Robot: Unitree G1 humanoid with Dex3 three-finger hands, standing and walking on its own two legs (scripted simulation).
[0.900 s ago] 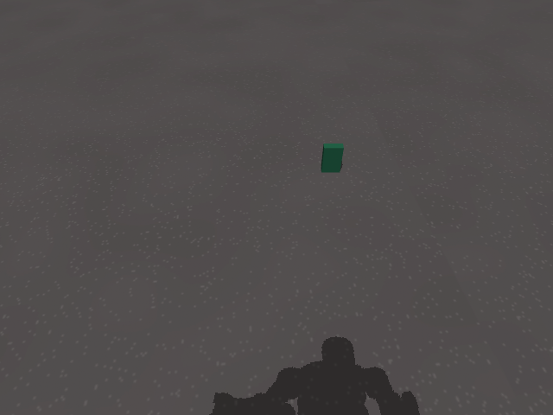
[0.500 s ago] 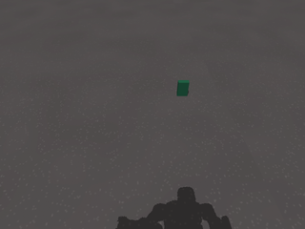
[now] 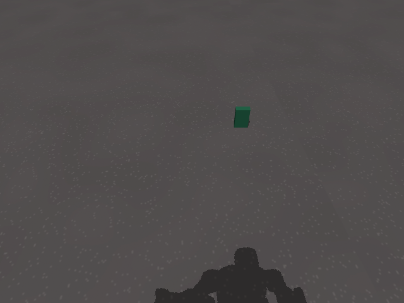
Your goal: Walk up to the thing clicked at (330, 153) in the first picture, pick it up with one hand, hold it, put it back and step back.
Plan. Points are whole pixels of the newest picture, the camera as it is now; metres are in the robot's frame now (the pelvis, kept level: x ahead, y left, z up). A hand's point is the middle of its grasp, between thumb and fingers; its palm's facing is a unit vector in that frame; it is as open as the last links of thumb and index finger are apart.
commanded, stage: stand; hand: left
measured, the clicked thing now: (241, 117) +1.41 -0.24 -0.70
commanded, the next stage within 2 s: walk up in 0.22 s
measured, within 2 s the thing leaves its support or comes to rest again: neither
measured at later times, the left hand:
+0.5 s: hand out of the picture +0.14 +0.24 -0.14, palm faces -0.13 -0.91 -0.39, open 7.4 cm
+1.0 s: hand (153, 237) +0.33 +0.15 -0.18, palm faces -0.19 -0.92 -0.34, open 7.4 cm
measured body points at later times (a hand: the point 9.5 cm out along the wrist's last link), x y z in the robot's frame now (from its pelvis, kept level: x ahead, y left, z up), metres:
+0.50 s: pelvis +0.05 -0.05 -0.01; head +0.05 -0.06 +0.44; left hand +0.15 +0.29 -0.11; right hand +0.05 -0.39 -0.13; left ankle +0.00 +0.12 -0.75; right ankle +0.10 -0.21 -0.73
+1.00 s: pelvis +0.27 -0.11 -0.03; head +0.29 -0.10 +0.42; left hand +0.34 +0.20 -0.15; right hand +0.31 -0.45 -0.12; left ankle +0.40 -0.01 -0.75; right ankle +0.13 -0.22 -0.75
